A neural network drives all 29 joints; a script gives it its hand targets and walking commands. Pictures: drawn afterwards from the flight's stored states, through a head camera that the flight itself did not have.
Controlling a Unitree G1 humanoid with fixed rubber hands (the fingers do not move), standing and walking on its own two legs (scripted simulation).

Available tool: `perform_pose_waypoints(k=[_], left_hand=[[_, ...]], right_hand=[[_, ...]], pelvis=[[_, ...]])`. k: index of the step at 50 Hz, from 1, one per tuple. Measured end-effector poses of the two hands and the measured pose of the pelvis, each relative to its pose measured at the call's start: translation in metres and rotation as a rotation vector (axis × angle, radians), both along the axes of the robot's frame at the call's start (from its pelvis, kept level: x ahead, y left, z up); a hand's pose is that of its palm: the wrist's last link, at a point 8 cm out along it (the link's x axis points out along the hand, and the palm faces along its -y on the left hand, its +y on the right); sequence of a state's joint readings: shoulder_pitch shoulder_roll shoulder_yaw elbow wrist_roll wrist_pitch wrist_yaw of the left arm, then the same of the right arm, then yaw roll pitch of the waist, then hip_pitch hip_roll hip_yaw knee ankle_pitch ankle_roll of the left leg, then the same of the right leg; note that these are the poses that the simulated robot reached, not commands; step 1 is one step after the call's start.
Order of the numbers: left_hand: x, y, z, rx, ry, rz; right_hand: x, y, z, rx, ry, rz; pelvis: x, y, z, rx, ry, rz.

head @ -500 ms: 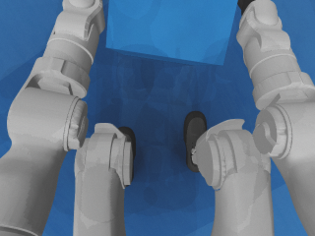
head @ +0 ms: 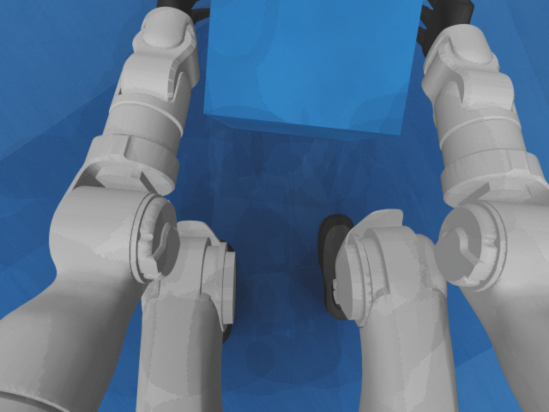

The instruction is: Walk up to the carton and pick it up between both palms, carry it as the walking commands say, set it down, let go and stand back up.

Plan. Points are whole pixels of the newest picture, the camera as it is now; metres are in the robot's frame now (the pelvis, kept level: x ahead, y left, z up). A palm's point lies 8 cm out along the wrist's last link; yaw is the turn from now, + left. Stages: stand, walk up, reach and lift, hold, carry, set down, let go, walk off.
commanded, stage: reach and lift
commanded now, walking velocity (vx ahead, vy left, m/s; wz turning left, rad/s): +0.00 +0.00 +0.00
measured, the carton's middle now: (303, 50) +0.52 -0.06 -0.23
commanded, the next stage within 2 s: none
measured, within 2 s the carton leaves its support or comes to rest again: neither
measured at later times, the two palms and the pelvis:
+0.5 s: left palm out of the picture +0.55 +0.09 -0.11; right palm (466, 24) +0.51 -0.20 -0.11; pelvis -0.01 -0.01 +0.02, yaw +1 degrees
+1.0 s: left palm out of the picture +0.54 +0.09 -0.05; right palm (507, 9) +0.50 -0.20 -0.05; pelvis +0.00 -0.01 +0.06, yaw +2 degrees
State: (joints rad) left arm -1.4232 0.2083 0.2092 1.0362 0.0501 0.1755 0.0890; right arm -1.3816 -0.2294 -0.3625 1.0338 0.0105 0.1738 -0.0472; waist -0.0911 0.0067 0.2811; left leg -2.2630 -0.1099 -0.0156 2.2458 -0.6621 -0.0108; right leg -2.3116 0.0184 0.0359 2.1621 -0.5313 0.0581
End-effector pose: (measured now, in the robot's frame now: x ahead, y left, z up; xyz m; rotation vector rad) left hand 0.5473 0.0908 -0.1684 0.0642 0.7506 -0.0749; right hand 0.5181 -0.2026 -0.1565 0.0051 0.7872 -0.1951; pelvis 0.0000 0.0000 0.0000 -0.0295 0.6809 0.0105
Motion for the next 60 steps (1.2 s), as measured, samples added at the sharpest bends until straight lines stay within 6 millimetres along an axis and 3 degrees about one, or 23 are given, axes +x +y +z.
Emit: perform_pose_waypoints(k=[7, 20, 49, 60], left_hand=[[0.0, -0.001, 0.006, 0.002, -0.011, 0.012], [0.005, -0.003, 0.049, 0.007, -0.057, 0.032], [-0.002, -0.003, 0.118, -0.007, -0.077, 0.056], [-0.012, -0.003, 0.154, -0.019, -0.08, 0.059]], right_hand=[[-0.001, 0.0, 0.007, -0.002, -0.013, -0.014], [-0.005, 0.003, 0.035, -0.003, -0.059, -0.065], [-0.013, 0.004, 0.1, 0.002, -0.081, -0.094], [-0.024, 0.004, 0.137, 0.001, -0.087, -0.104]], pelvis=[[0.0, -0.001, 0.003, 0.002, 0.01, 0.003], [-0.006, -0.005, 0.011, 0.011, 0.037, 0.01], [0.0, -0.011, 0.06, 0.029, 0.114, -0.001], [-0.002, -0.008, 0.08, 0.022, 0.11, 0.003]])
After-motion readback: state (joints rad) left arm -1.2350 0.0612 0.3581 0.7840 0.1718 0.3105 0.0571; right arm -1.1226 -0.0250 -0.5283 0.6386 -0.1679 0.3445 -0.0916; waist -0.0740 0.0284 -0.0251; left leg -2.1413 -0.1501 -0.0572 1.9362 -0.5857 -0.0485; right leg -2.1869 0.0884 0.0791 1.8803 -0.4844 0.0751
